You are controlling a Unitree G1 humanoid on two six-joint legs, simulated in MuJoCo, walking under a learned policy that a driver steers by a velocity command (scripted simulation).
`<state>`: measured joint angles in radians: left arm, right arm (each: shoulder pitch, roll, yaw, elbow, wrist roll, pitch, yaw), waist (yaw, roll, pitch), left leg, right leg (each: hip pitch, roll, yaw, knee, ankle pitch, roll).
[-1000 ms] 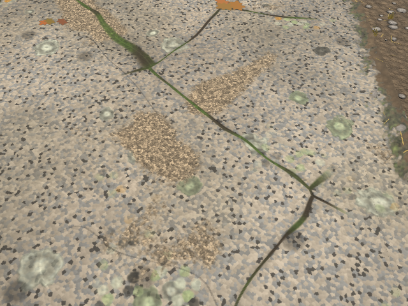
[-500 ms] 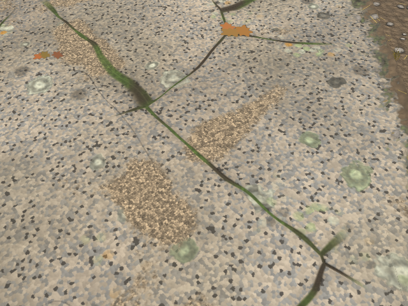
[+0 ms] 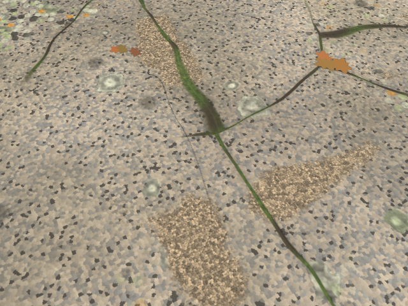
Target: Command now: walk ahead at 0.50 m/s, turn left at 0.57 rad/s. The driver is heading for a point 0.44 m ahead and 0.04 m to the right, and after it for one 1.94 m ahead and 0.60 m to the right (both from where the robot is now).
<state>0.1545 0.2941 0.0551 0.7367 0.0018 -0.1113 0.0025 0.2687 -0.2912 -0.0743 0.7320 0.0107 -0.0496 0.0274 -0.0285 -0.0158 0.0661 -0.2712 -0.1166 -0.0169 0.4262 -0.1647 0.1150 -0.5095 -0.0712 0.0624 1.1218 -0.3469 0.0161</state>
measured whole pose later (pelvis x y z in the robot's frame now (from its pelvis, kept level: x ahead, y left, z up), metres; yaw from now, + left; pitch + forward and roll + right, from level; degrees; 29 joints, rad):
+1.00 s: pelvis +0.26 -0.07 -0.01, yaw -6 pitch +2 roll +0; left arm 0.16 0.31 0.07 0.69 0.01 0.02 -0.02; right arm 0.14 -0.31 -0.08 0.72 0.00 0.02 -0.04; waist 0.00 0.04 0.05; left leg -0.41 0.06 -0.01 1.00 -0.55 -0.07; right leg -0.35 0.04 -0.01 0.60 -0.28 -0.06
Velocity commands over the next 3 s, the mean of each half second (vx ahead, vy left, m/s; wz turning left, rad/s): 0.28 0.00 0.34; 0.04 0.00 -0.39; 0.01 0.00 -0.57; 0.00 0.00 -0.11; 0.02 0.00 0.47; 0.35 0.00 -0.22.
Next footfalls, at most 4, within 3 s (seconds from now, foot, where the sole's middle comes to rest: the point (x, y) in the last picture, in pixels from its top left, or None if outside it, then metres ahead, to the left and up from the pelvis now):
0.28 right None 0.36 -0.13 -0.78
0.60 left None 0.27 0.10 -0.78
0.92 right None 0.31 -0.17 -0.78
1.38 left None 0.36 0.04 -0.78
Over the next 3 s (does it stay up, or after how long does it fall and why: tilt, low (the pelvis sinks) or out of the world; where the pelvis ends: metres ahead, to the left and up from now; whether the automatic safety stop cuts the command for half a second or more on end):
stays up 0.40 -0.14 0.01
